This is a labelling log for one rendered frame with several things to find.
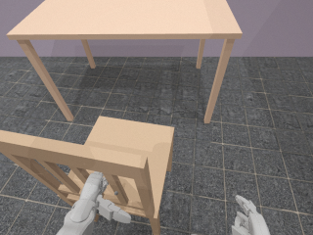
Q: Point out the table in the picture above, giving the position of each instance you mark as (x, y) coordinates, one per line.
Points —
(128, 19)

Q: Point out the left robot hand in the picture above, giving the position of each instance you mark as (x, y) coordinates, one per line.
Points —
(95, 185)

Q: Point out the left robot forearm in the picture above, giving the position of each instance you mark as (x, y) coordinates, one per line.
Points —
(80, 219)

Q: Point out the right robot hand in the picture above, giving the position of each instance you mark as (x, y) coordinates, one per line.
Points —
(254, 224)

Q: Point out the chair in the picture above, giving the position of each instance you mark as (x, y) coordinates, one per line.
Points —
(133, 156)

